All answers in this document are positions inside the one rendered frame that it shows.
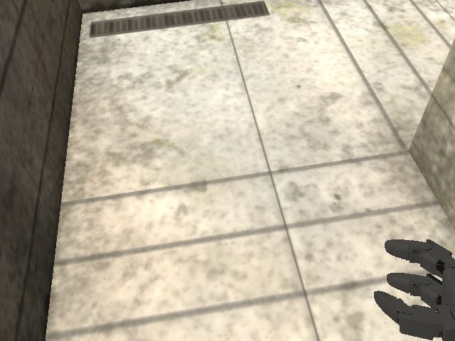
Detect right robot hand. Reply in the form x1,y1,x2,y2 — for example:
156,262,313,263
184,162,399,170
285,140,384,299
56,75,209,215
374,239,455,341

